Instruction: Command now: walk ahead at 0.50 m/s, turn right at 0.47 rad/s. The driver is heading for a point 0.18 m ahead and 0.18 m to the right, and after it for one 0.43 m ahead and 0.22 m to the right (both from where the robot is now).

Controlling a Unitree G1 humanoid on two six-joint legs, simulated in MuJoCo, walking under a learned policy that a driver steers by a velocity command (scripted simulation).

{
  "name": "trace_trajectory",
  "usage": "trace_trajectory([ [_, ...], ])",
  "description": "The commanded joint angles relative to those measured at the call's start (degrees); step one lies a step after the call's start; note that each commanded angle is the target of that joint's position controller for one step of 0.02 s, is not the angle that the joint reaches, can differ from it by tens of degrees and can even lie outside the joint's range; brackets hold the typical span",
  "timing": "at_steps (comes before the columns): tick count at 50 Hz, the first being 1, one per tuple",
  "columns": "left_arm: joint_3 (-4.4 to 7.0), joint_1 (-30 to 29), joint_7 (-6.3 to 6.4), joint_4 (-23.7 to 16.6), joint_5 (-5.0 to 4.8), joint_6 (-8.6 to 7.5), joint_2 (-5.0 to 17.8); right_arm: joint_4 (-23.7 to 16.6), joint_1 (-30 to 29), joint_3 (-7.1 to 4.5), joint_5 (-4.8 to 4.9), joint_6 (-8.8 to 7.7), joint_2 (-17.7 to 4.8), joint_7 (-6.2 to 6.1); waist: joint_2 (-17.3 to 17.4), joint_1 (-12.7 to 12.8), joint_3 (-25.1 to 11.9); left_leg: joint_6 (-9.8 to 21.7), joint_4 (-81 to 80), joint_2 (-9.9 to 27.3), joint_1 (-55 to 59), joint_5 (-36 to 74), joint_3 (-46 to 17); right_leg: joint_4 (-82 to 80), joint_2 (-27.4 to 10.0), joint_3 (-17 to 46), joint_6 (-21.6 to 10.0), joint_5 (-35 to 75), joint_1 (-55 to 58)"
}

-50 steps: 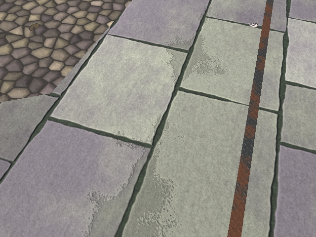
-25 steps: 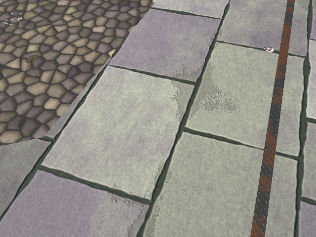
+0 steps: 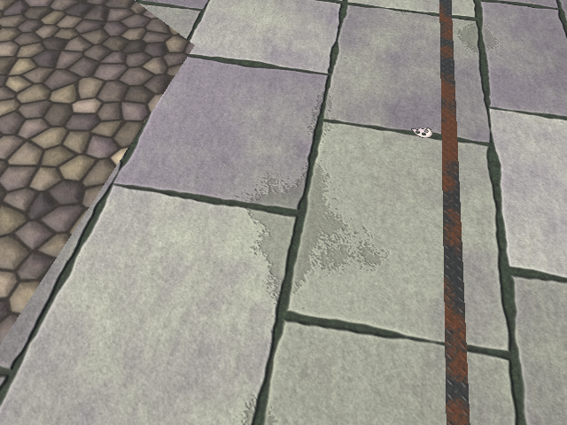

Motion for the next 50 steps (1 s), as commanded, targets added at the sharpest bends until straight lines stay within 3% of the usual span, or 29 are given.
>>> trace_trajectory([
  [1,1.11,0.6,0.09,-4.4,0.06,0.89,2.1,-1.6,-1.2,-1.73,-0.3,-1.47,-6.2,-0.26,9.3,0.4,-1.0,8.6,-16.7,15.4,6.5,4.2,-11.7,-0.1,-4.9,3.0,0.7,5.4,-8.9],
  [4,1.14,-2.6,-0.04,-6.5,0.83,1.42,1.6,-0.4,-1.4,-2.3,-0.69,-1.41,-7.8,-0.95,6.8,0.8,1.1,9.2,-16.5,15.0,6.4,18.0,-4.2,-8.2,-4.5,2.6,2.1,11.8,-10.7],
  [8,0.42,-8.9,-1.91,-9.4,1.54,0.91,-0.2,0.3,-1.0,-2.88,-0.04,0.13,-10.2,-2.37,6.5,-1.4,0.4,7.6,-13.3,13.0,7.0,28.6,4.4,-23.9,-1.9,-3.3,1.9,22.7,-4.0],
  [12,1.57,-9.9,-3.29,-12.0,1.75,1.84,2.6,1.0,-1.0,-3.76,2.12,1.86,-12.3,-2.81,7.6,-0.4,-1.5,5.9,-6.1,15.9,14.3,33.3,4.8,-29.3,-0.2,-4.5,-0.7,16.9,-2.0],
  [14,3.03,-4.0,-3.37,-11.3,1.97,2.09,5.2,0.6,-2.6,-4.18,3.14,2.69,-12.9,-3.02,7.4,3.2,-4.4,4.0,4.8,14.9,14.8,39.5,5.7,-33.0,3.1,-6.8,-3.3,14.3,5.5],
  [15,4.49,2.3,-2.7,-9.6,1.97,1.96,8.0,0.5,-2.0,-3.74,2.95,2.99,-11.4,-2.87,4.4,6.0,-7.7,1.6,15.7,11.6,12.4,35.5,6.9,-37.8,5.7,-7.0,-5.2,20.1,14.6],
  [16,5.95,4.8,-1.1,-9.9,1.92,2.17,13.9,-0.1,1.7,-2.61,0.27,2.83,-8.5,-2.4,-7.2,5.4,-11.5,-2.8,33.0,7.1,-0.2,10.2,7.7,-37.9,-3.8,6.5,-9.2,46.9,27.4],
  [17,5.55,0.7,-0.74,-12.7,3.09,1.92,17.5,-1.4,7.7,-1.06,-1.95,2.5,-4.4,-1.7,-14.8,-1.2,-18.9,-6.5,52.3,-3.7,-17.9,-33.3,0.2,-37.2,-17.3,31.7,-22.4,61.0,40.4],
  [18,4.76,0.7,-1.61,-14.1,2.71,1.61,13.6,-0.6,5.2,-1.73,-0.04,2.39,-8.9,-1.13,-5.6,3.2,-25.8,-5.4,56.2,-2.0,-19.5,-30.8,-10.4,-41.8,-17.6,33.2,-23.4,48.1,39.7],
  [19,4.1,-2.6,-1.83,-14.6,2.09,1.16,11.2,-2.1,0.5,-2.04,1.62,2.59,-9.9,-1.18,-2.8,2.9,-19.0,-4.2,54.6,-0.2,-22.9,-25.2,-10.2,-43.8,-14.8,27.6,-20.6,37.4,34.5],
  [20,3.59,-5.3,-1.54,-14.4,0.98,1.21,9.1,-1.9,-1.4,-2.02,1.04,2.98,-9.3,-1.92,1.2,1.5,-13.0,-3.9,50.2,2.0,-23.5,-20.5,-9.8,-45.2,-11.6,23.0,-16.9,29.2,27.6],
  [21,3.1,-7.5,-1.0,-14.7,0.84,1.58,7.6,-1.8,-2.4,-2.27,0.13,3.57,-9.8,-2.71,1.2,0.4,-9.6,-3.9,45.8,3.3,-21.6,-17.4,-10.1,-46.5,-9.7,20.5,-14.8,24.8,20.9],
  [22,2.88,-8.7,-0.55,-15.2,1.56,1.91,7.2,-1.9,-2.2,-2.52,-0.01,4.24,-10.1,-2.92,-0.4,-1.0,-8.5,-3.7,43.4,3.3,-17.9,-15.3,-10.1,-47.7,-8.0,18.9,-13.9,23.4,15.7],
  [24,3.15,-9.1,0.1,-16.0,2.57,2.08,7.9,-1.8,-0.9,-2.35,-0.24,4.69,-8.8,-3.05,-2.1,-1.9,-9.3,-4.3,39.5,1.8,-14.6,-13.0,-9.5,-48.0,-6.4,17.3,-13.7,26.2,12.4],
  [28,3.67,-8.0,1.51,-16.4,1.71,2.81,9.1,-2.4,-2.9,-1.77,-0.16,5.04,-7.4,-3.4,-2.4,-0.8,-10.6,-6.1,30.1,0.7,-14.4,-9.4,-10.6,-47.4,-5.2,18.2,-12.9,20.3,12.9],
  [32,3.65,-8.6,1.94,-17.0,1.79,3.83,8.8,-3.3,-5.4,-1.72,0.29,4.94,-7.5,-3.03,-4.8,0.3,-8.5,-6.5,22.5,-0.4,-12.1,-7.2,-11.3,-48.0,-3.5,21.3,-11.4,7.4,10.8],
  [36,3.61,-8.0,1.61,-17.3,1.62,4.54,8.4,-3.8,-5.3,-1.92,0.73,3.69,-8.1,-2.21,-6.5,1.0,-8.3,-5.3,13.8,-1.6,-8.2,-9.1,-11.3,-45.5,-3.6,25.8,-10.9,11.1,13.5],
  [38,3.43,-9.1,1.7,-17.7,1.0,5.04,8.1,-3.0,-2.4,-2.25,0.87,3.11,-8.3,-1.58,-6.5,-1.0,-8.2,-3.7,3.4,-1.9,-2.4,-4.6,-10.2,-42.7,-2.1,26.6,-9.2,14.3,13.4],
  [39,3.16,-8.7,1.83,-17.8,0.63,5.26,7.3,-2.5,-0.4,-2.78,0.55,2.97,-9.5,-1.45,-5.2,-1.8,-8.2,-2.4,-2.9,0.7,3.0,0.6,-11.0,-40.2,0.1,25.2,-7.1,12.0,10.9],
  [40,2.41,-6.0,1.77,-17.8,0.91,5.34,4.4,-2.8,0.4,-3.66,-0.52,3.28,-13.5,-1.66,4.7,-0.1,-9.3,1.9,-6.0,12.4,9.3,3.5,-20.5,-29.8,5.2,18.4,-3.7,-2.2,4.6],
  [41,2.89,-6.4,1.56,-20.0,0.34,4.8,5.4,-2.6,-0.8,-4.4,-2.24,4.03,-17.0,-1.78,21.3,1.6,-5.6,11.4,-8.6,21.6,8.2,13.7,-33.8,-18.6,13.8,6.2,-0.4,-15.2,-6.9],
  [42,4.28,-5.6,1.34,-18.8,1.68,4.16,10.3,-4.6,-3.4,-3.71,-2.34,3.91,-13.5,-1.95,16.6,0.9,-5.4,14.3,-7.9,23.8,6.5,16.0,-34.1,-6.2,9.3,7.4,2.0,-14.6,-7.9],
  [43,5.01,-4.6,1.13,-17.2,1.19,4.37,11.5,-5.6,-5.8,-2.95,-1.66,3.99,-10.6,-2.35,12.1,1.7,-5.3,12.0,-6.4,20.4,6.0,16.4,-27.6,-1.5,8.5,7.0,2.8,-10.9,-7.3],
  [44,4.87,-3.4,1.34,-15.7,1.04,5.08,9.9,-6.1,-7.5,-2.63,-0.83,4.18,-9.4,-2.55,10.0,2.3,-4.5,9.4,-5.3,16.7,6.3,15.3,-22.2,1.2,8.0,6.0,3.9,-8.0,-7.5],
  [45,4.51,-3.2,1.43,-15.5,1.23,5.67,8.6,-6.2,-7.5,-2.36,0.03,4.3,-8.7,-2.76,10.1,1.6,-3.9,8.8,-5.0,15.5,7.4,15.5,-19.6,4.0,7.6,5.5,4.9,-5.4,-9.2],
  [47,3.6,-4.9,1.04,-16.4,0.61,6.1,6.0,-6.0,-6.1,-2.2,-0.07,4.94,-8.8,-3.11,10.9,0.5,-2.8,9.0,-5.7,13.3,7.7,16.6,-14.3,2.5,6.6,2.3,6.1,-2.8,-9.2],
  [50,2.78,-9.8,0.69,-19.0,0.36,5.84,4.6,-5.6,-2.7,-2.89,-0.44,5.76,-10.5,-3.46,13.2,-2.6,-4.0,10.4,-5.5,14.7,13.7,18.1,-12.5,-6.7,4.0,0.0,7.3,-2.0,-9.6],
])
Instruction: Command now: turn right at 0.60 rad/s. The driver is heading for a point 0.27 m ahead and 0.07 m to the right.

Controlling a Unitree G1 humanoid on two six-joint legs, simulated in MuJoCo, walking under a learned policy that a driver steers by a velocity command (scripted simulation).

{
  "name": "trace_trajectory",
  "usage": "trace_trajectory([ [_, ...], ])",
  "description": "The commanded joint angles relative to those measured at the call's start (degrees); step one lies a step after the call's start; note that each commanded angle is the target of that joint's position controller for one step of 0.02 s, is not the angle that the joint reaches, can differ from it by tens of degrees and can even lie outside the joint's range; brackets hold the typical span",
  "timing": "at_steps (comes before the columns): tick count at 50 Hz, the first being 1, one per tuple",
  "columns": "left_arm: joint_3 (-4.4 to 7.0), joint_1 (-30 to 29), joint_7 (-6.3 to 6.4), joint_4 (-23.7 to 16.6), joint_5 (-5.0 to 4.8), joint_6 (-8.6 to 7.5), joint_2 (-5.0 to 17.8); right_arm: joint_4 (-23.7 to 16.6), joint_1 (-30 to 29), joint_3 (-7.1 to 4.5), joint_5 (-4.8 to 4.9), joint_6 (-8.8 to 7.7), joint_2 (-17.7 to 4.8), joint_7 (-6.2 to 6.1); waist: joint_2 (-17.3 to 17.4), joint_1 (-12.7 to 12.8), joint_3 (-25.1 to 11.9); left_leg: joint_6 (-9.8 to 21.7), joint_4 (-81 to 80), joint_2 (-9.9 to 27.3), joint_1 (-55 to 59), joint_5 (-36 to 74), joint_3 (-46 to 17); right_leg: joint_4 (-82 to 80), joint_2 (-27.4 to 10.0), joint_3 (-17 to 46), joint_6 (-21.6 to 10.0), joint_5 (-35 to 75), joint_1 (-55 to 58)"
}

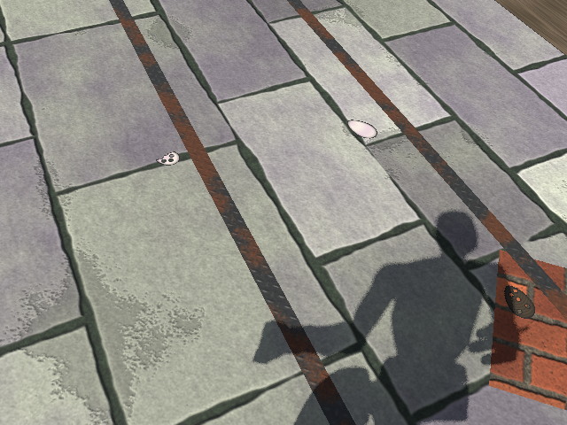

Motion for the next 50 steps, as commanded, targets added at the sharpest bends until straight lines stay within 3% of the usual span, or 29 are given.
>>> trace_trajectory([
  [1,-0.16,-4.6,-0.5,-6.5,-0.02,-0.88,1.7,-3.5,0.0,-2.77,0.03,0.12,-10.7,-0.44,13.1,-2.1,-5.5,11.9,-6.4,13.3,12.4,21.7,-8.1,-6.9,-3.1,-2.6,1.2,0.1,-4.2],
  [3,-0.55,-4.9,-1.01,-7.2,0.2,-0.91,1.3,-3.7,-0.7,-3.39,0.36,0.33,-12.3,0.01,13.8,-2.3,-6.3,12.0,-6.3,14.3,10.8,23.1,-6.2,-12.8,-4.0,-4.6,0.5,-0.5,1.2],
  [6,-0.07,-3.8,-1.64,-7.2,0.1,-0.53,2.6,-3.5,-0.9,-3.84,1.24,0.25,-13.3,0.82,14.3,-2.0,-6.4,11.6,-5.1,15.5,9.8,23.1,-4.8,-20.6,-3.5,-7.2,-1.1,0.6,6.7],
  [9,0.65,0.7,-2.09,-5.7,0.12,-0.3,2.7,-2.9,-1.8,-3.8,2.84,-0.02,-12.7,1.08,12.5,1.2,-6.7,7.5,1.2,14.5,6.6,19.4,-1.5,-36.2,-1.8,-9.1,-5.3,11.1,16.6],
  [10,1.48,3.1,-1.56,-5.1,0.21,-0.38,4.7,-1.6,1.5,-3.28,2.46,-0.31,-10.5,1.35,7.2,1.6,-7.7,3.4,7.7,12.1,1.0,12.6,2.2,-41.1,-2.6,-5.3,-7.5,19.5,25.0],
  [11,3.15,5.3,-0.56,-5.9,0.36,-0.69,11.9,-3.3,1.8,-1.91,-0.67,-0.5,-6.5,1.71,-10.9,0.6,-9.1,-2.6,25.6,5.3,-15.1,-12.9,7.6,-41.2,-17.3,14.7,-13.4,42.5,36.3],
  [12,2.73,4.4,-1.04,-7.0,2.37,-2.0,12.9,-6.2,-3.8,-1.9,-0.74,-0.76,-7.0,1.16,-14.8,3.2,-10.2,-4.7,37.8,-1.4,-24.3,-27.0,0.5,-41.4,-25.8,26.0,-25.2,47.8,32.5],
  [13,1.94,4.3,-1.44,-6.6,2.75,-3.25,10.0,-6.2,-6.1,-2.67,0.26,-0.69,-9.6,0.85,-8.0,4.7,-10.4,-4.4,43.4,0.0,-24.5,-25.0,-4.0,-42.4,-23.2,22.1,-25.2,43.7,31.3],
  [14,1.37,2.0,-1.19,-5.9,2.19,-3.94,8.4,-6.0,-6.0,-2.9,0.91,-0.58,-9.8,0.68,-6.3,2.9,-8.4,-3.7,43.5,0.7,-24.8,-20.1,-5.0,-42.1,-19.8,17.6,-22.0,39.7,29.6],
  [15,1.06,-0.5,-0.81,-6.0,1.21,-3.97,7.2,-4.9,-4.9,-3.07,0.61,-0.43,-9.7,0.24,-3.8,1.8,-7.6,-3.7,41.4,1.2,-24.7,-16.1,-5.4,-42.0,-17.0,15.1,-19.2,35.6,28.7],
  [16,0.61,-2.4,-0.44,-6.2,0.48,-3.71,6.5,-4.8,-4.3,-3.27,0.24,-0.26,-10.2,-0.02,-4.5,0.9,-6.9,-4.1,40.0,1.1,-23.7,-13.1,-5.5,-42.2,-15.8,14.1,-18.2,35.5,27.0],
  [19,0.25,-3.0,0.35,-6.3,1.07,-3.22,6.3,-4.3,-2.3,-2.95,0.66,-0.34,-8.6,0.44,-5.1,-0.1,-8.4,-5.1,36.7,-1.1,-19.4,-8.3,-4.8,-42.5,-13.5,13.1,-18.2,34.9,24.9],
  [22,0.0,-2.9,0.72,-5.8,1.18,-3.07,5.8,-4.2,-2.7,-2.21,0.82,-0.19,-7.2,0.69,-5.3,0.8,-8.6,-5.5,27.6,-1.1,-16.6,-7.0,-4.6,-42.2,-13.3,13.2,-18.0,30.4,24.9],
  [28,-0.67,-3.4,-0.18,-4.5,1.73,-2.56,5.7,-5.1,-3.3,-1.82,1.23,-0.51,-7.5,1.62,-6.4,2.4,-6.3,-4.1,16.0,-1.3,-7.5,-8.8,-3.7,-41.3,-13.6,17.1,-18.3,22.9,19.4],
  [30,-1.36,-4.8,-0.39,-4.0,1.35,-2.52,4.5,-4.9,-1.6,-1.62,1.19,-1.0,-6.7,2.09,-5.7,0.9,-6.1,-3.0,7.7,-1.5,-3.1,-5.1,-3.2,-39.7,-12.5,17.7,-17.1,22.7,18.4],
  [31,-2.06,-5.1,-0.37,-3.6,1.06,-2.58,2.9,-4.2,0.8,-1.22,0.82,-1.39,-5.5,2.43,-4.7,-0.7,-7.3,-2.1,-0.5,-1.9,2.9,1.1,-2.2,-39.6,-10.8,16.9,-15.3,15.3,16.5],
  [32,-2.84,-3.0,-0.43,-2.6,1.51,-2.92,0.8,-3.9,1.9,-0.99,-0.08,-1.69,-5.6,2.55,-2.4,-0.7,-7.9,-1.0,-3.2,0.0,8.7,5.0,-3.9,-38.9,-8.1,15.6,-12.3,5.4,13.1],
  [33,-3.28,-1.2,-0.51,-2.1,2.37,-3.16,-0.4,-4.2,4.0,-1.37,-0.66,-1.73,-8.9,2.3,5.0,0.3,-7.7,2.1,-5.2,8.0,11.9,3.1,-12.2,-30.7,-3.2,10.6,-8.9,-5.4,8.1],
  [34,-2.87,-1.3,-0.38,-3.5,1.62,-3.69,0.1,-2.2,6.3,-2.56,-0.64,-1.72,-13.5,2.32,15.9,1.5,-5.8,10.3,-10.0,13.8,7.9,-15.4,-23.3,-23.5,2.8,0.2,-6.4,-8.7,3.1],
  [35,-2.0,-5.6,-0.08,-4.4,1.22,-4.33,4.1,-3.1,5.8,-2.71,-0.2,-2.11,-13.3,2.25,16.6,-2.0,-0.7,14.7,-16.7,17.8,4.6,-28.6,-31.8,-14.8,0.5,-0.7,-4.7,-9.2,-1.3],
  [36,-0.9,-7.4,-0.08,-4.5,0.3,-4.78,6.1,-2.7,6.2,-2.41,-0.24,-2.5,-12.3,1.69,15.3,-2.4,2.7,14.9,-18.4,18.4,4.2,-30.7,-33.7,-7.8,-1.0,0.5,-4.4,-8.4,-5.7],
  [38,-0.74,-4.4,-0.48,-2.8,0.68,-5.23,4.4,-2.2,6.2,-2.05,1.27,-3.17,-11.0,0.81,12.8,-1.1,2.5,12.5,-17.3,15.8,8.9,-25.3,-28.7,-4.0,-3.4,0.5,-4.1,-3.6,-10.2],
  [39,-1.11,-4.7,-0.89,-2.5,0.75,-5.66,2.8,-2.1,6.9,-1.81,1.53,-3.29,-10.2,0.57,11.4,-1.4,1.9,11.3,-17.2,14.1,10.4,-21.6,-25.2,-5.6,-4.2,-0.3,-4.1,-0.9,-10.4],
  [41,-2.17,-6.7,-1.31,-2.0,1.01,-6.52,-0.9,-2.1,6.4,-1.43,1.01,-3.03,-8.7,0.46,10.1,-2.2,1.3,9.7,-16.0,9.6,9.1,-7.2,-16.5,-13.2,-3.5,-3.7,-3.5,2.8,-4.8],
  [43,-3.17,-7.8,-1.78,-2.1,1.26,-7.05,-3.5,-2.0,6.4,-1.53,0.96,-2.51,-9.0,0.55,11.8,-2.7,-0.8,9.4,-13.3,7.2,6.6,5.3,-10.6,-22.1,-2.6,-5.5,-2.8,4.4,4.1],
  [46,-2.56,-4.7,-2.22,-1.2,0.74,-6.7,-1.3,-1.5,7.5,-1.94,1.71,-1.54,-10.8,1.08,12.1,-1.1,-3.5,9.8,-9.4,9.1,3.8,10.7,-10.8,-31.7,-1.4,-6.6,-3.3,11.1,14.6],
  [48,-1.79,-0.7,-1.84,0.3,1.12,-6.15,0.3,-1.3,7.4,-0.93,1.69,-1.54,-8.4,1.29,9.9,1.3,-4.3,6.4,-6.1,8.0,-0.1,7.4,-10.6,-39.6,-1.6,-5.1,-4.9,17.7,24.5],
  [49,-1.43,1.2,-1.12,0.0,1.45,-5.95,2.4,-1.0,8.3,0.07,0.48,-1.95,-5.7,1.55,6.4,1.9,-6.3,2.8,-1.6,5.3,-3.0,3.1,-8.0,-40.7,-7.1,0.9,-6.2,25.3,31.0],
  [50,-0.63,1.3,-0.39,-0.6,2.23,-5.45,7.5,-2.1,10.9,1.28,-1.1,-2.44,-2.1,1.51,-6.4,-0.5,-9.3,-1.5,7.8,-0.5,-8.6,-10.2,-2.6,-39.9,-16.7,11.7,-11.2,33.9,35.6],
])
